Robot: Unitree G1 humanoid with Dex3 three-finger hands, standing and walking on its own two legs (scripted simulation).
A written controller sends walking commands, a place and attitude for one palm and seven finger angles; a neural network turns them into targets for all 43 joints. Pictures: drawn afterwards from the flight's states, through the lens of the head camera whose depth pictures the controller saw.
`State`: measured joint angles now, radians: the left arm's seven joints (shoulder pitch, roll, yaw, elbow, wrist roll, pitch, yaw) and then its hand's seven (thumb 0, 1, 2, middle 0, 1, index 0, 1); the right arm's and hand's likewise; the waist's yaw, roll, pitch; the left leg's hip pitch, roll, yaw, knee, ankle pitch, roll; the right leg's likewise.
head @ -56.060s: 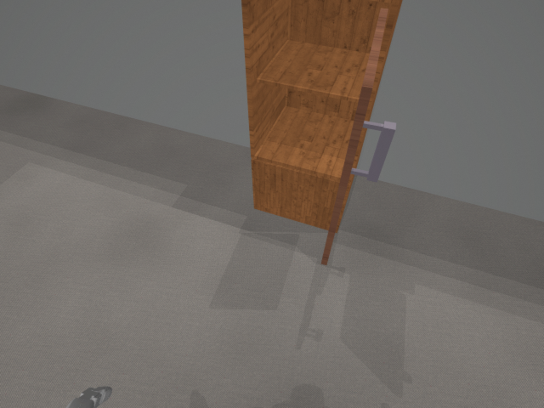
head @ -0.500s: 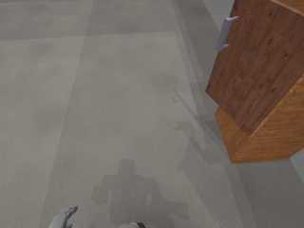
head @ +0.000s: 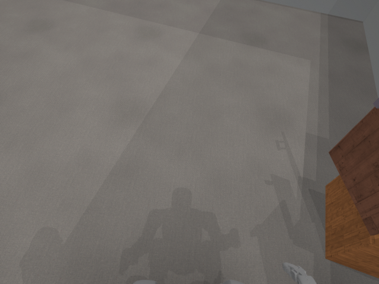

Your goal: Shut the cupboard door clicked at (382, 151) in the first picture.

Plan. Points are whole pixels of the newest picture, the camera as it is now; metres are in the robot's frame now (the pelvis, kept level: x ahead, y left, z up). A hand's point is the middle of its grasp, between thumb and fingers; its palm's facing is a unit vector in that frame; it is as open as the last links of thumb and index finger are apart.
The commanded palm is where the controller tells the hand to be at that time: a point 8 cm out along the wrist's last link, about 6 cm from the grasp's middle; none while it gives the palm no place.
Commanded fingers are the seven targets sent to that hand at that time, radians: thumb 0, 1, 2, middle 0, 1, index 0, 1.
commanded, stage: walk to a spot facing it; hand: left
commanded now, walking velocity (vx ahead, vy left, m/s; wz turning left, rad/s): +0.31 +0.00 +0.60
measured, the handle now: out of the picture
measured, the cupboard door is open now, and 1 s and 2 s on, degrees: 24 24 24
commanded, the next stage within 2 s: turn to face it in 0.98 s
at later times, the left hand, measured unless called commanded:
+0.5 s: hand (122, 278) +0.14 +0.16 -0.14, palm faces +0.33 -0.92 -0.23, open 7.3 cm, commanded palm none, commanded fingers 0.00 0.90 0.90 -0.20 -0.30 -0.20 -0.30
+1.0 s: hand (76, 225) +0.24 +0.31 -0.15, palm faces +0.57 -0.79 -0.20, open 7.4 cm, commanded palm none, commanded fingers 0.00 0.90 0.90 -0.20 -0.30 -0.20 -0.30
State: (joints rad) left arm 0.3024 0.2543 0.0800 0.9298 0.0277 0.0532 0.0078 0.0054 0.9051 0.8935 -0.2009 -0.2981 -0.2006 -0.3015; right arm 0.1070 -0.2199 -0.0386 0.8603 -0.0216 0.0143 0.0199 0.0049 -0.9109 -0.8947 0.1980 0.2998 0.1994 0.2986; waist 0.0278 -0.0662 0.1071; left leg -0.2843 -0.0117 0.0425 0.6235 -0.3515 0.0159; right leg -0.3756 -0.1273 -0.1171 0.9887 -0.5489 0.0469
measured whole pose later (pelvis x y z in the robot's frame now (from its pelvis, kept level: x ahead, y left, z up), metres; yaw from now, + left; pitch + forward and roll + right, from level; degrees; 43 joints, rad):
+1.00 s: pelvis +0.29 +0.09 +0.02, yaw +34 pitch +1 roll -1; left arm 0.20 0.22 0.08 0.90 0.03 -0.01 -0.02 0.01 0.91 0.89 -0.20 -0.30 -0.20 -0.30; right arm 0.22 -0.19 -0.02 0.93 -0.02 -0.04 0.00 0.00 -0.91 -0.89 0.20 0.30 0.20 0.30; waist 0.01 -0.03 0.07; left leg -0.25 -0.08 0.05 0.43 -0.20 0.11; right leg -0.61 -0.14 -0.01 1.08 -0.22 0.06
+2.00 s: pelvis +0.46 +0.18 +0.01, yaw +8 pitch +0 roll -2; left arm 0.18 0.27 0.10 0.87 0.02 0.07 -0.04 0.00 0.91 0.89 -0.20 -0.30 -0.19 -0.30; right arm 0.19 -0.22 -0.03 0.88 -0.03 0.01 -0.02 0.00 -0.91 -0.89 0.20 0.30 0.20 0.30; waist 0.01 0.02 0.08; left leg -0.22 0.15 0.18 0.53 -0.30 -0.03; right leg -0.37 -0.02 -0.07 0.78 -0.42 0.04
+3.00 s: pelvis +0.50 +0.16 +0.02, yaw -26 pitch +2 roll +1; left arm 0.19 0.21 0.05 0.88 0.02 0.04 -0.01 0.00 0.90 0.89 -0.20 -0.30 -0.20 -0.30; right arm 0.16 -0.26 -0.05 0.89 -0.01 0.05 -0.02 0.01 -0.91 -0.89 0.20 0.30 0.20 0.30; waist 0.00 0.01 0.08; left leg -0.48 0.06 0.02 0.95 -0.41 -0.09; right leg -0.26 0.04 0.04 0.49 -0.26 -0.04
